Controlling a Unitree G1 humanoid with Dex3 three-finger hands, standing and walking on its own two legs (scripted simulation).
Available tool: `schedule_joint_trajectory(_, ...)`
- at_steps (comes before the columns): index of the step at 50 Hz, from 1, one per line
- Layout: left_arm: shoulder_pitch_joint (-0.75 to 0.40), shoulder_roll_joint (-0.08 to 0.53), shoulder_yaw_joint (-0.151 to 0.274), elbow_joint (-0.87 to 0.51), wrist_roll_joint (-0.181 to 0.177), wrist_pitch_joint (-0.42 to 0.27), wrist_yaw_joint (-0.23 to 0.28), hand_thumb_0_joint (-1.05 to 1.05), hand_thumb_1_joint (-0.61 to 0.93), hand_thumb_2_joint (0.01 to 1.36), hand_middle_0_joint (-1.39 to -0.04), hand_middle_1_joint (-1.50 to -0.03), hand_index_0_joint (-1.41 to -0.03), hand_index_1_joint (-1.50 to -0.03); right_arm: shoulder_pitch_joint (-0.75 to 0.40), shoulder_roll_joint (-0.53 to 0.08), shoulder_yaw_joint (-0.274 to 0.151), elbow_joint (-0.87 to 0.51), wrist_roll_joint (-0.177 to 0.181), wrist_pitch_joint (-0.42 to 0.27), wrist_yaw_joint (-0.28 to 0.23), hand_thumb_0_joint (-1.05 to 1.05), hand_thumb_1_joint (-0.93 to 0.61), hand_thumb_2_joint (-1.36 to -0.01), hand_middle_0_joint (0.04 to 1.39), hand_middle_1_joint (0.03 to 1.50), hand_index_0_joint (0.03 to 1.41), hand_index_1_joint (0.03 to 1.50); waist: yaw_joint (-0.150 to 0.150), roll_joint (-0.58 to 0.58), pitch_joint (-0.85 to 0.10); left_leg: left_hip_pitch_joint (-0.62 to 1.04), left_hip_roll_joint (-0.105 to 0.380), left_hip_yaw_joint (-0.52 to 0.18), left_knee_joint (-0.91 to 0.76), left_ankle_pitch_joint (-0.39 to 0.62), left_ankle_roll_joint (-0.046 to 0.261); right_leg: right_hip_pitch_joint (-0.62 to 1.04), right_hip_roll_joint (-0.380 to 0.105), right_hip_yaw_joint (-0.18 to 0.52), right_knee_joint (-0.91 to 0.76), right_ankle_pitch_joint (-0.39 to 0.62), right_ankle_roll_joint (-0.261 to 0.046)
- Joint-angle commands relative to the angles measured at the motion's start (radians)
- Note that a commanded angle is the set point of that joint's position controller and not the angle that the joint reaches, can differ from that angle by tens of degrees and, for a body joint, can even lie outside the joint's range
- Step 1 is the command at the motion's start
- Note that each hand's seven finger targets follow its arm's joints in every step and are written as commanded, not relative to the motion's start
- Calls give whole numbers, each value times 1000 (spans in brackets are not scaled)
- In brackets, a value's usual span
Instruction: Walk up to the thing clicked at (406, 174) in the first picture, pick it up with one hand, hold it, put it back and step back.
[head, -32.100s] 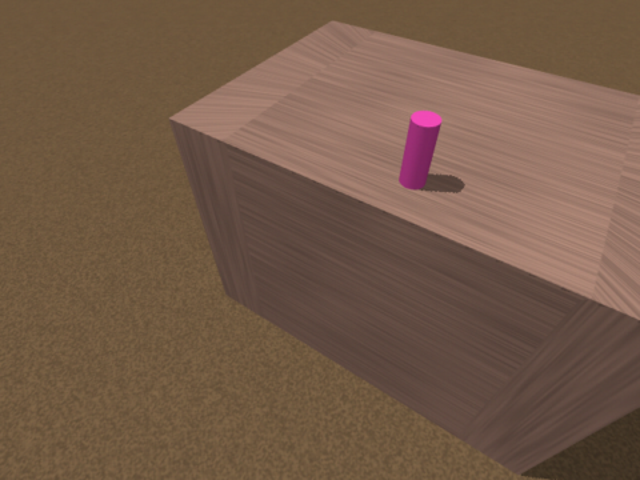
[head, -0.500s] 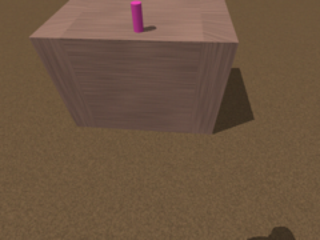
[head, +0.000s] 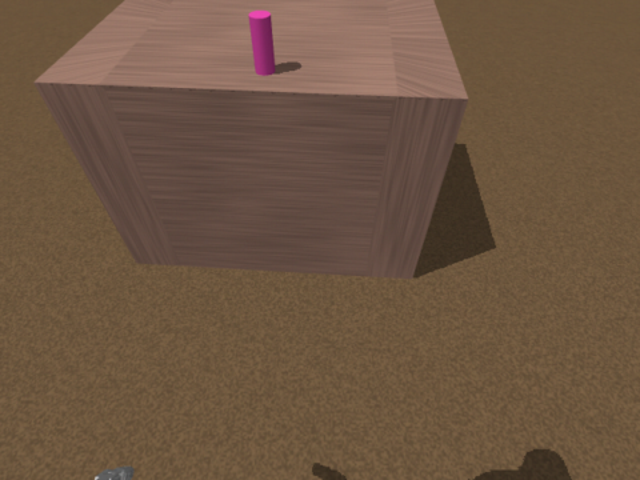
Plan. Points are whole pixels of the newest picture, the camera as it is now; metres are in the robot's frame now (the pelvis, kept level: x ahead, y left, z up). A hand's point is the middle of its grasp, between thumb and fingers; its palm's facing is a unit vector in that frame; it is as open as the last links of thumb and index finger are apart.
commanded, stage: step back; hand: left
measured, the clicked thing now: (262, 44) +1.08 +0.18 +0.05
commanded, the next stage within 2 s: stand in 0.10 s
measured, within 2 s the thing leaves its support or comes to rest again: neither
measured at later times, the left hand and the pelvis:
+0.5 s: hand out of the picture +0.07 +0.25 -0.14, palm faces -0.01 -0.94 -0.34, open 7.3 cm; pelvis -0.02 +0.00 +0.01, yaw +0 degrees
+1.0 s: hand out of the picture +0.05 +0.25 -0.15, palm faces -0.04 -0.94 -0.34, open 7.3 cm; pelvis -0.02 -0.01 +0.01, yaw +0 degrees
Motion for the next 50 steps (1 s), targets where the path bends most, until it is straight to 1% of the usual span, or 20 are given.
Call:
schedule_joint_trajectory(1, -38, 232, 56, -58, -5, -20, 19, 0, 900, 900, -200, -300, -200, -300, -21, -223, -49, -61, 1, -30, -20, 0, -900, -900, 200, 300, 200, 300, 11, 26, -167, 41, 113, -69, -38, 618, 47, 133, -96, 56, 2, 442, -63)
schedule_joint_trajectory(3, -55, 228, 55, -55, -4, -13, 21, 0, 900, 900, -200, -300, -200, -300, -38, -218, -51, -64, 3, -25, -22, 0, -900, -900, 200, 300, 200, 300, 11, 35, -171, 45, 121, -70, -40, 632, 53, 129, -89, 42, 4, 416, -57)
schedule_joint_trajectory(4, -60, 227, 53, -50, -4, -10, 22, 0, 900, 900, -200, -300, -200, -300, -53, -216, -52, -67, 4, -22, -22, 0, -900, -900, 200, 300, 200, 300, 12, 35, -166, 43, 122, -77, -46, 602, 55, 120, -87, 42, -2, 393, -55)
schedule_joint_trajectory(5, -32, 186, 29, -20, -16, -8, 17, 0, 900, 900, -200, -300, -200, -300, -65, -216, -33, -65, 4, -29, -20, 0, -900, -900, 200, 300, 200, 300, 7, 33, -146, 79, 141, -113, -105, 584, 51, 110, -86, 88, -59, 409, -35)
schedule_joint_trajectory(8, -62, 197, 27, -14, -8, -9, 17, 0, 900, 900, -200, -300, -200, -300, -81, -217, -34, -56, 7, -31, -21, 0, -900, -900, 200, 300, 200, 300, -2, 29, -145, 97, 140, -104, -124, 595, 33, 135, -90, 80, -88, 433, -31)
schedule_joint_trajectory(10, -74, 198, 25, -5, -9, -7, 16, 0, 900, 900, -200, -300, -200, -300, -99, -215, -29, -48, 7, -30, -19, 0, -900, -900, 200, 300, 200, 300, 3, 42, -128, 92, 137, -99, -160, 527, 23, 148, -90, 84, -117, 382, -29)
schedule_joint_trajectory(15, -68, 205, 18, 27, -3, -13, 11, 0, 900, 900, -200, -300, -200, -300, -122, -209, -25, -36, 9, -30, -14, 0, -900, -900, 200, 300, 200, 300, -1, 15, -115, 113, 136, -90, -202, 457, 17, 155, -101, 88, -175, 370, -27)
schedule_joint_trajectory(16, -79, 206, 17, 29, -3, -13, 10, 0, 900, 900, -200, -300, -200, -300, -120, -209, -24, -34, 9, -29, -14, 0, -900, -900, 200, 300, 200, 300, -8, 8, -105, 101, 132, -88, -217, 417, 14, 152, -98, 90, -185, 335, -24)
schedule_joint_trajectory(20, -67, 211, 13, 46, 0, -16, 8, 0, 900, 900, -200, -300, -200, -300, -138, -211, -24, -19, 8, -25, -7, 0, -900, -900, 200, 300, 200, 300, -4, -2, -50, 78, 126, -96, -264, 230, 13, 100, -99, 98, -240, 186, -24)
schedule_joint_trajectory(24, -63, 206, 8, 52, 2, -23, 6, 0, 900, 900, -200, -300, -200, -300, -128, -213, -22, -6, 7, -27, -3, 0, -900, -900, 200, 300, 200, 300, -10, -1, -69, 96, 127, -93, -267, 239, 11, 101, -109, 108, -251, 202, -26)
schedule_joint_trajectory(27, -46, 208, 6, 57, 1, -25, 6, 0, 900, 900, -200, -300, -200, -300, -129, -211, -21, 3, 7, -27, 1, 0, -900, -900, 200, 300, 200, 300, -5, 7, -62, 86, 125, -94, -277, 190, 11, 90, -107, 106, -264, 163, -25)
schedule_joint_trajectory(29, -41, 210, 7, 62, 2, -22, 5, 0, 900, 900, -200, -300, -200, -300, -125, -211, -21, 8, 4, -25, 2, 0, -900, -900, 200, 300, 200, 300, -6, 4, -40, 62, 123, -101, -298, 103, 10, 70, -100, 104, -265, 101, -23)
schedule_joint_trajectory(34, -21, 219, 5, 58, 7, -21, 5, 0, 900, 900, -200, -300, -200, -300, -101, -209, -21, 14, 3, -19, 6, 0, -900, -900, 200, 300, 200, 300, -6, -29, -12, 39, 110, -99, -284, 39, 13, 14, -101, 122, -295, -28, -25)
schedule_joint_trajectory(35, -22, 218, 5, 59, 7, -21, 5, 0, 900, 900, -200, -300, -200, -300, -96, -212, -21, 14, 1, -17, 6, 0, -900, -900, 200, 300, 200, 300, -11, -19, -17, 36, 113, -100, -281, 30, 17, 17, -103, 125, -291, -29, -26)
schedule_joint_trajectory(37, -21, 224, 5, 53, 6, -22, 6, 0, 900, 900, -200, -300, -200, -300, -85, -210, -20, 17, 0, -18, 6, 0, -900, -900, 200, 300, 200, 300, -11, -22, -32, 42, 115, -98, -278, 76, 15, 26, -109, 129, -283, 11, -31)
schedule_joint_trajectory(39, -9, 213, 3, 53, 2, -26, 5, 0, 900, 900, -200, -300, -200, -300, -91, -216, -17, 17, 1, -23, 3, 0, -900, -900, 200, 300, 200, 300, -4, 16, -73, 36, 128, -105, -277, 147, 18, 89, -108, 115, -252, 136, -30)
schedule_joint_trajectory(43, -3, 223, 2, 57, -1, -25, 6, 0, 900, 900, -200, -300, -200, -300, -76, -211, -13, 22, 5, -24, 0, 0, -900, -900, 200, 300, 200, 300, -8, -3, -86, 53, 129, -101, -267, 214, 14, 101, -109, 108, -238, 180, -31)
schedule_joint_trajectory(45, -2, 220, -1, 57, -1, -23, 6, 0, 900, 900, -200, -300, -200, -300, -75, -212, -9, 28, 5, -25, -1, 0, -900, -900, 200, 300, 200, 300, -8, -4, -71, 55, 128, -96, -263, 215, 16, 96, -113, 111, -242, 208, -30)
schedule_joint_trajectory(46, -2, 222, 1, 59, -1, -21, 7, 0, 900, 900, -200, -300, -200, -300, -68, -216, -10, 30, 6, -23, -2, 0, -900, -900, 200, 300, 200, 300, -10, 3, -80, 54, 128, -100, -269, 208, 13, 96, -108, 106, -238, 180, -30)
schedule_joint_trajectory(50, 3, 218, -1, 57, -3, -19, 6, 0, 900, 900, -200, -300, -200, -300, -67, -220, -6, 33, 6, -23, -4, 0, -900, -900, 200, 300, 200, 300, -5, 4, -77, 57, 129, -93, -262, 236, 13, 96, -107, 105, -236, 201, -30)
